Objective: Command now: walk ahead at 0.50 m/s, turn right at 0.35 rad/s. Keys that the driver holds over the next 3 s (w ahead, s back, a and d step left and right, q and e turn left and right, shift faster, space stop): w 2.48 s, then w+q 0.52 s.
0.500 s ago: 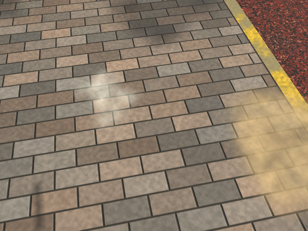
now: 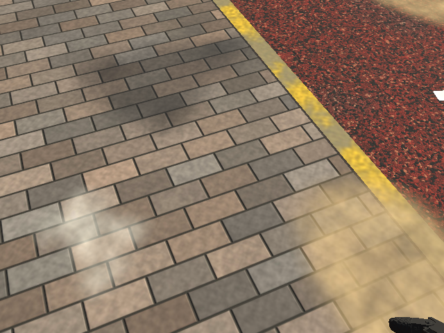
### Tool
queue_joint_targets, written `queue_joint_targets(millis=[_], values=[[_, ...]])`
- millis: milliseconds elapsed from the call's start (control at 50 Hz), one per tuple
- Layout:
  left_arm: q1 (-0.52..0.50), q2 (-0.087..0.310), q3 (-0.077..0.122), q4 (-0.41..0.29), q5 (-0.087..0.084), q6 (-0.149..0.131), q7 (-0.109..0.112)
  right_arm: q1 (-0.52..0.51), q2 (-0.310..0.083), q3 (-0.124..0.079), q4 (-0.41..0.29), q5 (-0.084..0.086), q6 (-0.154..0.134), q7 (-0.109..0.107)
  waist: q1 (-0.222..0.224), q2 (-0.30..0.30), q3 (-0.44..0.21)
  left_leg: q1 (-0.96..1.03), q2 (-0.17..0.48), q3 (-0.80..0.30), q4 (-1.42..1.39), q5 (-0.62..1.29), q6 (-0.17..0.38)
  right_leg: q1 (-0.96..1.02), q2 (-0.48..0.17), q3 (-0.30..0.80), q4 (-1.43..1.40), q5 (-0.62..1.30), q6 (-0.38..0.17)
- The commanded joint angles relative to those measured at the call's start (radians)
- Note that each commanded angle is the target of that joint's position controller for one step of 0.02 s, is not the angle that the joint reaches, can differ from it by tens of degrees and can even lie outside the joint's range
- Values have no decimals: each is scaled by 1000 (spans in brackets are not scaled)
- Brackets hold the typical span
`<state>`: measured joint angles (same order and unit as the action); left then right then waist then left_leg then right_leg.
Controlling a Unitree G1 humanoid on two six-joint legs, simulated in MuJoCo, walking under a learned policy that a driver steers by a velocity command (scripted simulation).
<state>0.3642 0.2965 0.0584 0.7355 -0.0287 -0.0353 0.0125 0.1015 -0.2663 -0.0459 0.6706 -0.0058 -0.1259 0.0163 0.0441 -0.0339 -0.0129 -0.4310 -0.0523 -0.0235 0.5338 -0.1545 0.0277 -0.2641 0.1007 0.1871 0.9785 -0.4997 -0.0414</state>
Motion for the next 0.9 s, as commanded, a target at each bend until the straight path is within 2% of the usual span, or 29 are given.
queue_joint_targets(millis=[20, 40, 60, 100, 160, 220, 280, 340, 360, 380, 400, 420, 440, 460, 480, 500, 520, 540, 580, 620, 680, 740, 800, 840, 880, 900], values=[[-63, 124, 18, -99, 9, -24, 1, 211, -127, -46, -3, 2, 11, -3, -122, 96, -56, 515, 364, -514, -247, -226, 193, -520, -110, -26, 295, 95, 20], [-110, 111, 18, -115, 21, -30, -2, 183, -111, -39, 4, -2, 15, -2, -106, 86, -1, 428, 326, -434, -268, -114, 190, -509, -132, -34, 241, 139, 21], [-112, 94, 18, -120, 20, -31, -9, 170, -97, -32, 8, -8, 14, -3, -80, 105, 13, 369, 294, -366, -290, -34, 180, -464, -156, -45, 197, 166, 19], [-93, 57, 9, -114, 16, -29, -16, 172, -92, -30, 24, 1, 11, 0, -57, 141, 4, 324, 266, -291, -321, 65, 188, -418, -171, -86, 118, 178, 26], [-163, 25, -8, -136, 27, -32, -20, 189, -144, -42, 51, 13, 12, -3, -66, 123, 16, 300, 271, -215, -360, 175, 209, -419, -191, -126, -45, 259, 43], [-255, 8, -20, -150, 23, -42, -29, 212, -170, -45, 74, 20, 23, -6, -97, 116, 24, 284, 244, -130, -369, 194, 183, -359, -182, -154, -236, 421, 45], [-339, 19, -17, -169, 12, -48, -39, 266, -184, -44, 105, 29, 33, -4, -129, 120, 37, 303, 249, -105, -354, 183, 166, -301, -156, -175, -354, 502, 43], [-391, 36, -11, -195, 7, -53, -50, 297, -197, -45, 130, 35, 47, -6, -128, 129, 53, 374, 290, -123, -318, 198, 148, -287, -141, -178, -424, 450, 12], [-382, 46, -7, -196, 8, -55, -53, 297, -204, -47, 136, 36, 53, -8, -114, 133, 50, 395, 300, -124, -296, 233, 138, -259, -134, -183, -447, 423, -2], [-337, 61, 2, -186, 11, -57, -52, 284, -214, -49, 138, 36, 58, -11, -77, 133, 29, 400, 294, -108, -243, 332, 124, -181, -117, -200, -481, 416, -20], [-240, 90, 20, -155, 18, -56, -47, 278, -208, -45, 138, 37, 61, -14, -25, 119, -29, 384, 258, -68, -129, 473, 102, -29, -92, -222, -512, 421, -44], [-87, 141, 43, -118, 24, -53, -37, 274, -179, -32, 129, 27, 59, -17, 46, 93, -132, 285, 210, -22, 70, 463, 68, 206, -143, -171, -496, 441, -84], [60, 244, 66, -104, 46, -45, -26, 326, -92, -1, 90, 5, 44, -16, 67, -102, -298, -58, 99, 51, 455, 122, -1, 588, -405, 191, -485, 420, -209], [98, 226, 62, -84, 26, -38, -30, 356, -74, 9, 95, 14, 25, -13, 62, -254, -378, -271, 21, -33, 670, -407, -19, 676, -506, 522, -628, 267, -301], [53, 164, 41, -85, 19, -38, -32, 288, -167, -17, 85, 36, 15, -7, 67, -152, -242, -371, 83, -76, 753, -377, -10, 576, -472, 449, -659, 176, -263], [-7, 133, 29, -92, 19, -38, -33, 214, -170, -18, 66, 44, 12, -4, 47, -102, -137, -381, 125, -50, 735, -289, -3, 446, -428, 314, -676, 205, -231], [-66, 108, 21, -94, 26, -40, -37, 182, -157, -18, 62, 30, 15, -6, 16, -43, -64, -347, 154, -36, 678, -219, -8, 314, -384, 224, -710, 285, -216], [-107, 82, 13, -96, 32, -45, -41, 183, -150, -23, 65, 16, 24, -9, -18, -46, -30, -292, 180, -43, 624, -171, -14, 218, -351, 163, -742, 359, -204], [-137, 78, 15, -88, 32, -57, -45, 219, -110, -17, 79, 15, 45, -8, -60, -67, -17, -208, 190, -38, 580, -124, -30, 112, -325, 93, -797, 441, -211], [-128, 97, 22, -67, 29, -68, -42, 189, -95, -14, 69, 9, 57, -13, -70, -48, 4, -221, 192, -33, 513, -59, -47, 79, -318, 32, -828, 510, -221], [-92, 116, 28, -35, 27, -66, -30, 82, -75, -6, 41, 5, 54, -9, -42, -20, 34, -242, 189, -28, 324, 107, -54, 89, -297, -42, -845, 548, -202], [-44, 140, 33, -5, 18, -59, -22, -26, -59, 3, 17, 12, 44, 4, 0, -17, 55, -192, 156, -4, 143, 237, -47, 99, -281, -93, -846, 520, -174], [16, 157, 37, 34, 10, -49, -19, -111, -69, 4, -15, 20, 38, 18, 30, -17, 74, -189, 138, -2, 57, 240, -32, 171, -316, -82, -822, 488, -167], [32, 163, 41, 54, 6, -39, -16, -140, -81, 1, -33, 21, 33, 28, 29, -23, 81, -200, 130, -7, 13, 182, -8, 240, -345, -69, -785, 511, -154], [32, 173, 45, 68, 6, -28, -11, -121, -98, -5, -35, 20, 29, 33, 8, -37, 65, -151, 113, 7, -16, 107, 17, 291, -361, -62, -735, 592, -135], [18, 180, 46, 70, 6, -23, -9, -73, -113, -13, -24, 18, 27, 32, -23, -46, 35, -69, 89, 31, -36, 80, 33, 299, -350, -75, -674, 715, -121]])
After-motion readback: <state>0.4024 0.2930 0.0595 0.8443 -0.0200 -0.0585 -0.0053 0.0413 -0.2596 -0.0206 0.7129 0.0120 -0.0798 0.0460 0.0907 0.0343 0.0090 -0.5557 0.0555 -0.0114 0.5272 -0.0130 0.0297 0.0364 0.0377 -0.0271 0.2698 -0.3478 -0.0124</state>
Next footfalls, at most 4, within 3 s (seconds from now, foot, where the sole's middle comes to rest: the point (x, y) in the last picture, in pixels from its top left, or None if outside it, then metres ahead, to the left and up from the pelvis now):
0.42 right None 0.36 -0.16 -0.76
0.94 left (216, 277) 0.66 0.07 -0.76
1.48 right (293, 209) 0.94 -0.19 -0.76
2.02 left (232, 144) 1.24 0.04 -0.76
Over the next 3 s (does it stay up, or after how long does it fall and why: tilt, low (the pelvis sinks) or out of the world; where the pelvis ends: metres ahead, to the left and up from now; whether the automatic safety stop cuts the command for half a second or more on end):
stays up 1.59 -0.11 0.01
